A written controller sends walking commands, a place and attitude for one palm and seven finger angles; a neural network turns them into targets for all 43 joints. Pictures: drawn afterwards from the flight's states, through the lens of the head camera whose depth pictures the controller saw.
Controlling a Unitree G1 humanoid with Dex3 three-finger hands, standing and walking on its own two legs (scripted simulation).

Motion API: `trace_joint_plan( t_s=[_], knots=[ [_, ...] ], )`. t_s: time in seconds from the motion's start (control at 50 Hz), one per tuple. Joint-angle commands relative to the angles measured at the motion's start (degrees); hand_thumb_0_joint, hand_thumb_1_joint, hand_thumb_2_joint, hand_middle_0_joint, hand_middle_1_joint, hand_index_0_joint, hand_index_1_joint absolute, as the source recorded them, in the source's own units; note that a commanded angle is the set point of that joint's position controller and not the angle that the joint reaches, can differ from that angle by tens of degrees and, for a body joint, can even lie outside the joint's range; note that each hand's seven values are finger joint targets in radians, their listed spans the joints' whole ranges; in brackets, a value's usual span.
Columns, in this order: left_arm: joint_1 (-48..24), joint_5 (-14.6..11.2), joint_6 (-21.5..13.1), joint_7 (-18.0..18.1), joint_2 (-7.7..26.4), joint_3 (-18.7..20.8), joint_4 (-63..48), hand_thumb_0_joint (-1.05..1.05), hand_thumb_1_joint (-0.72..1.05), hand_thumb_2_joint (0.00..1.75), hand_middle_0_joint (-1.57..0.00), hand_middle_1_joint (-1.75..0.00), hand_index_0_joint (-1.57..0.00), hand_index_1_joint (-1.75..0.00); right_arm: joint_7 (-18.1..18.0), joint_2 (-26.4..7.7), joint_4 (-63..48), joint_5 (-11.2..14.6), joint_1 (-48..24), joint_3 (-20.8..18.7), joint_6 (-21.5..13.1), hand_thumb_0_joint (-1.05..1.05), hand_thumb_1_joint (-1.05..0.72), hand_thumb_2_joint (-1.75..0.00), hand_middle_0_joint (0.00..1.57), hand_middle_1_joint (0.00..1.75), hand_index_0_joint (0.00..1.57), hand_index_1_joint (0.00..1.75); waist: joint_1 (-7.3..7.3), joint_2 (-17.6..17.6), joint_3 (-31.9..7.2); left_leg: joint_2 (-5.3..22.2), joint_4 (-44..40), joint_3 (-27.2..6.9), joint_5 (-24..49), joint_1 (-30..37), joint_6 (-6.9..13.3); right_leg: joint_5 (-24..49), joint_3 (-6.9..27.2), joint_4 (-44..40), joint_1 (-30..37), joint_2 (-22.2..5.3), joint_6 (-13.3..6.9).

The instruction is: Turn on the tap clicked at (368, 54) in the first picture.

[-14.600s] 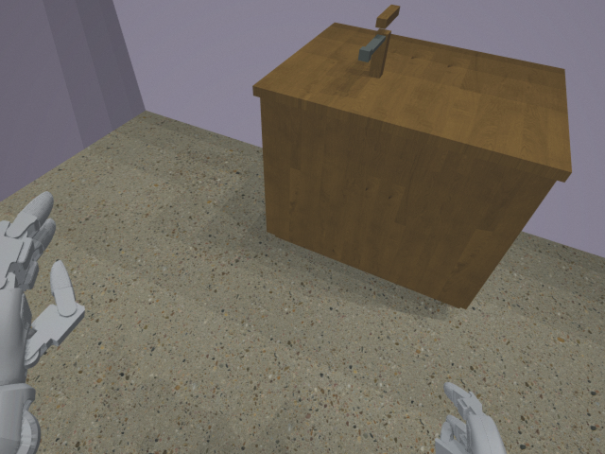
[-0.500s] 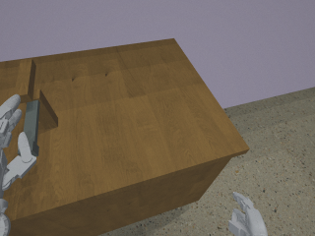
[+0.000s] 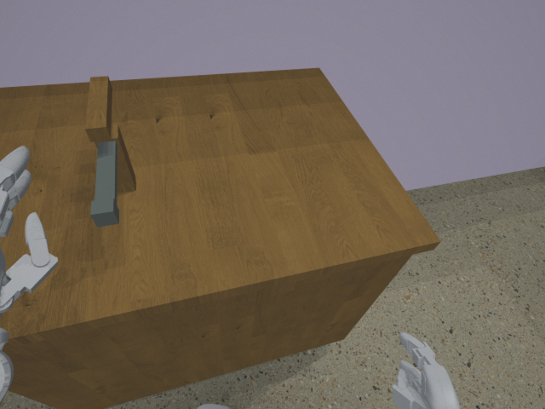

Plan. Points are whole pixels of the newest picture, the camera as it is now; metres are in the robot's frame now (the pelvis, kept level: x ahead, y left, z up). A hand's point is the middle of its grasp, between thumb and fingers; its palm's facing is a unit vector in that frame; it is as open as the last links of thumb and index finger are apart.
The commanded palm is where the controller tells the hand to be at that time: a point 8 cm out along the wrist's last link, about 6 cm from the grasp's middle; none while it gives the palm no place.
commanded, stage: come to a stop and stand still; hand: left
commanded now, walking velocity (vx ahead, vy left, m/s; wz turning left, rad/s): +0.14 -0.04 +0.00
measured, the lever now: (105, 212) +0.32 +0.28 +0.10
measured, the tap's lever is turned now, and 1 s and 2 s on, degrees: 0 0 0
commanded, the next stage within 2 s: look again from close up in 1.34 s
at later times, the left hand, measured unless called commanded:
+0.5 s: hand (34, 268) +0.20 +0.27 +0.17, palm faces +0.46 -0.78 -0.43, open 7.4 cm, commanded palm +0.13 +0.28 +0.18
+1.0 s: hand (72, 221) +0.25 +0.26 +0.17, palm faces +0.43 -0.82 -0.37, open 7.4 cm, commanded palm +0.19 +0.28 +0.18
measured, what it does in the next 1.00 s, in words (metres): stands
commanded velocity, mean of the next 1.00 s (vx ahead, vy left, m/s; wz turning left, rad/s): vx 0.03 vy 0.00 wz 0.00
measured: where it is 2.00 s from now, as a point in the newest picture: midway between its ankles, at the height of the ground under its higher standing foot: outside the picture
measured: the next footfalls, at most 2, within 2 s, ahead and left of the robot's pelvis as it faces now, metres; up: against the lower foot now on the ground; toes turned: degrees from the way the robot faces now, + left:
none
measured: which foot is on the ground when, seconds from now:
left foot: down 0.00-1.00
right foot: down 0.00-1.00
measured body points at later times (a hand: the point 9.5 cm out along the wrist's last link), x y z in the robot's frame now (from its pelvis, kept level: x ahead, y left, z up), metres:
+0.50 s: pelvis -0.01 -0.01 -0.01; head -0.01 +0.02 +0.44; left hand +0.17 +0.31 +0.19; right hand +0.16 -0.22 -0.08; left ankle +0.07 +0.11 -0.74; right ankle +0.03 -0.17 -0.74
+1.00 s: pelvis +0.03 +0.00 +0.00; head +0.08 +0.03 +0.45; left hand +0.22 +0.30 +0.19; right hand +0.22 -0.21 -0.08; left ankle +0.07 +0.11 -0.74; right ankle +0.03 -0.17 -0.74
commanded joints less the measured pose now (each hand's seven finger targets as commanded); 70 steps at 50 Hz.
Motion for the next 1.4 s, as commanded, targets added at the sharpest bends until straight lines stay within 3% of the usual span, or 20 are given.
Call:
trace_joint_plan(
  t_s=[0.0, 0.1, 0.2, 0.36, 0.42, 0.44, 0.46, 0.48, 0.5, 0.52, 0.58, 0.66, 0.68, 0.74, 0.8, 0.92, 1.02, 1.08, 1.1, 1.38],
  knots=[
    [-9.92, 0.83, -5.01, 0.58, 4.99, 0.76, -14.89, 0.00, 0.90, 0.90, -0.20, -0.30, -0.20, -0.30, -0.08, -8.20, -8.33, 0.04, -5.95, -2.48, -5.06, 0.00, -0.90, -0.90, 0.20, 0.30, 0.20, 0.30, -1.12, 12.96, -9.01, 5.31, -14.54, -5.60, -28.36, -2.90, 2.19, -9.09, -2.67, 0.19, 2.75, 2.28, -3.04],
    [-7.88, 1.40, -3.23, 0.88, 4.30, -0.10, -12.15, 0.00, 0.90, 0.90, -0.20, -0.30, -0.20, -0.30, 0.61, -8.08, -7.36, -0.19, -4.77, -2.54, -4.59, 0.00, -0.90, -0.90, 0.20, 0.30, 0.20, 0.30, -1.18, 8.44, -8.19, 3.73, -9.80, -3.94, -27.50, -1.29, 1.75, -12.16, -2.32, -1.89, -1.45, 2.34, -3.76],
    [-7.99, 0.83, -2.70, 1.01, 7.47, 4.04, -12.44, 0.00, 0.90, 0.90, -0.20, -0.30, -0.20, -0.30, 0.23, -7.40, -6.96, -0.46, -5.03, -2.18, -3.47, 0.00, -0.90, -0.90, 0.20, 0.30, 0.20, 0.30, -1.59, 5.29, -7.03, 3.02, -6.39, -3.79, -25.39, -0.94, 1.61, -14.41, -1.16, -3.34, -3.85, 1.54, -4.60],
    [-6.05, 0.38, -2.70, 0.39, 6.46, 3.72, -13.70, 0.00, 0.90, 0.90, -0.20, -0.30, -0.20, -0.30, 0.38, -7.26, -7.13, -0.13, -4.90, -2.19, -4.68, 0.00, -0.90, -0.90, 0.20, 0.30, 0.20, 0.30, -1.59, 5.93, -7.47, 3.00, -6.79, -3.84, -16.74, 0.81, 1.36, -8.57, 0.70, -3.39, -2.29, 1.07, -3.99],
    [-5.59, 0.94, -3.13, 0.30, 5.80, 2.68, -13.27, 0.00, 0.90, 0.90, -0.20, -0.30, -0.20, -0.30, 0.32, -7.57, -7.28, 0.07, -4.83, -2.30, -5.24, 0.00, -0.90, -0.90, 0.20, 0.30, 0.20, 0.30, -1.58, 7.58, -6.13, 3.80, -10.43, -5.06, -23.80, -1.99, 1.42, -12.21, 0.06, -3.49, -1.62, 1.75, -3.14],
    [-59.62, 7.68, -8.54, 0.53, 49.84, 34.37, -28.14, 0.00, 0.90, 0.90, -0.20, -0.30, -0.20, -0.30, -0.15, -8.88, -6.20, -2.45, -3.30, -2.29, -6.58, 0.00, -0.90, -0.90, 0.20, 0.30, 0.20, 0.30, 0.90, -2.93, -4.56, 3.31, -0.74, 1.63, -10.98, -6.70, 1.69, -2.62, 4.56, -6.09, -3.15, -1.58, -4.81],
    [-25.38, 1.90, -6.81, -1.63, 13.80, 8.30, 3.77, 0.00, 0.90, 0.90, -0.20, -0.30, -0.20, -0.30, -0.59, -1.50, -3.59, -0.87, -6.19, 0.91, -7.07, 0.00, -0.90, -0.90, 0.20, 0.30, 0.20, 0.30, -1.36, -5.81, -10.88, -1.08, 2.68, 0.07, -5.50, 4.68, 0.58, -8.26, 7.21, -6.16, -10.01, -4.60, -6.02],
    [-12.52, -1.01, -5.62, -0.48, 9.35, 6.09, -2.80, 0.00, 0.90, 0.90, -0.20, -0.30, -0.20, -0.30, 0.20, -5.77, -5.24, -0.01, -6.09, -1.58, -6.76, 0.00, -0.90, -0.90, 0.20, 0.30, 0.20, 0.30, -0.12, 4.27, -9.85, 0.32, -1.02, 1.08, -6.84, 9.32, 0.27, -7.73, 6.30, -5.00, -9.33, -2.52, -6.52],
    [-11.70, 0.25, -4.38, -1.01, 4.82, 2.13, 0.93, 0.00, 0.90, 0.90, -0.20, -0.30, -0.20, -0.30, 0.51, -6.60, -5.70, 0.18, -3.13, -2.60, -6.81, 0.00, -0.90, -0.90, 0.20, 0.30, 0.20, 0.30, -1.22, 9.41, -10.97, 1.40, -2.92, 1.33, -11.45, 8.11, 0.11, -9.12, 5.20, -3.24, -7.28, -0.85, -6.29],
    [-14.21, 0.21, -4.83, -1.48, 6.25, 1.14, -6.00, 0.00, 0.90, 0.90, -0.20, -0.30, -0.20, -0.30, 0.74, -7.51, -6.36, 0.40, -3.96, -2.79, -6.82, 0.00, -0.90, -0.90, 0.20, 0.30, 0.20, 0.30, -0.91, 13.77, -9.88, 2.34, -5.91, -0.54, -15.60, 5.66, 0.53, -10.17, 4.25, -2.09, -6.60, 0.08, -5.17],
    [-6.62, 0.45, -5.04, -0.95, 4.41, 0.06, -9.40, 0.00, 0.90, 0.90, -0.20, -0.30, -0.20, -0.30, 1.90, -6.92, -7.01, 1.05, -6.19, -1.65, -7.07, 0.00, -0.90, -0.90, 0.20, 0.30, 0.20, 0.30, -0.12, 13.81, -6.62, 4.04, -11.88, -2.71, -24.50, -2.90, 1.12, -9.54, -0.01, 0.37, -1.08, 2.35, -3.31],
    [-3.29, 0.37, -5.33, -0.05, 9.10, 5.30, -10.96, 0.00, 0.90, 0.90, -0.20, -0.30, -0.20, -0.30, 1.37, -6.77, -7.62, 0.30, -5.45, -1.74, -6.27, 0.00, -0.90, -0.90, 0.20, 0.30, 0.20, 0.30, -0.18, -3.31, -6.82, 1.35, -5.96, 0.06, -18.14, -1.68, 0.06, -12.02, 2.70, -6.56, -3.27, 0.52, -3.31],
    [-3.64, 0.35, -5.23, 0.49, 12.61, 8.77, -11.68, 0.00, 0.90, 0.90, -0.20, -0.30, -0.20, -0.30, 1.08, -6.78, -7.30, 0.30, -6.29, -1.55, -5.76, 0.00, -0.90, -0.90, 0.20, 0.30, 0.20, 0.30, -0.30, -2.07, -6.61, 1.10, -5.81, 0.72, -16.29, 0.71, -0.37, -13.04, 2.58, -7.58, -5.68, 0.33, -3.43],
    [-5.97, -0.11, -5.94, 0.18, 10.61, 8.37, -12.35, 0.00, 0.90, 0.90, -0.20, -0.30, -0.20, -0.30, 0.15, -6.67, -7.40, 0.01, -5.92, -1.77, -5.52, 0.00, -0.90, -0.90, 0.20, 0.30, 0.20, 0.30, -0.94, 2.03, -6.90, 2.14, -8.36, -0.90, -16.33, 0.63, 0.10, -9.16, 1.62, -5.54, -4.01, 1.41, -3.05],
    [-8.64, 0.30, -6.50, 0.41, 9.60, 7.32, -15.10, 0.00, 0.90, 0.90, -0.20, -0.30, -0.20, -0.30, -0.32, -6.89, -7.08, -0.08, -6.39, -1.69, -5.88, 0.00, -0.90, -0.90, 0.20, 0.30, 0.20, 0.30, -0.97, 11.66, -9.48, 4.49, -11.85, -3.24, -16.28, 0.39, 1.06, -2.91, -1.08, -0.90, 0.63, 2.19, -2.40],
    [-4.32, 0.46, -5.25, 0.71, 5.95, 2.97, -17.79, 0.00, 0.90, 0.90, -0.20, -0.30, -0.20, -0.30, 0.65, -6.87, -6.52, -0.01, -5.17, -2.26, -6.63, 0.00, -0.90, -0.90, 0.20, 0.30, 0.20, 0.30, -1.04, 8.00, -14.93, 3.58, -5.19, -0.86, 6.71, 8.65, 0.39, 9.86, -0.85, -1.55, 1.94, 0.81, -2.69],
    [-0.53, 0.23, -3.65, 1.01, 6.91, 4.66, -16.76, 0.00, 0.90, 0.90, -0.20, -0.30, -0.20, -0.30, 0.82, -7.06, -6.45, 0.17, -5.25, -2.86, -4.42, 0.00, -0.90, -0.90, 0.20, 0.30, 0.20, 0.30, -1.16, 5.40, -16.57, 3.77, -2.15, -0.03, 20.00, 10.47, -0.24, 17.00, -1.05, -1.30, 3.19, 0.10, -2.55],
    [0.57, -0.18, -2.82, 1.50, 9.21, 7.53, -16.70, 0.00, 0.90, 0.90, -0.20, -0.30, -0.20, -0.30, 0.34, -6.72, -7.08, 0.45, -6.77, -2.35, -2.95, 0.00, -0.90, -0.90, 0.20, 0.30, 0.20, 0.30, -1.20, 4.63, -15.86, 3.66, -2.01, 0.23, 20.72, 10.30, -0.35, 18.36, -1.27, -1.64, 3.34, -0.19, -2.40],
    [1.22, -0.63, -2.70, 1.03, 7.07, 5.61, -15.07, 0.00, 0.90, 0.90, -0.20, -0.30, -0.20, -0.30, 0.26, -6.78, -7.06, 0.13, -6.08, -2.28, -2.37, 0.00, -0.90, -0.90, 0.20, 0.30, 0.20, 0.30, -1.39, 4.37, -15.29, 3.56, -2.23, 0.24, 19.87, 9.52, -0.11, 17.68, -1.68, -2.06, 3.14, -0.06, -2.32],
    [-1.65, -0.47, -1.15, 2.16, 7.53, 4.54, -16.72, 0.00, 0.90, 0.90, -0.20, -0.30, -0.20, -0.30, -0.82, -7.09, -8.23, 0.50, -7.72, -2.39, -0.79, 0.00, -0.90, -0.90, 0.20, 0.30, 0.20, 0.30, -1.37, 6.62, -12.34, 3.25, -4.89, 0.33, 7.55, 8.16, -0.01, 12.18, -0.18, -4.63, 2.21, -0.67, -2.65]
  ],
)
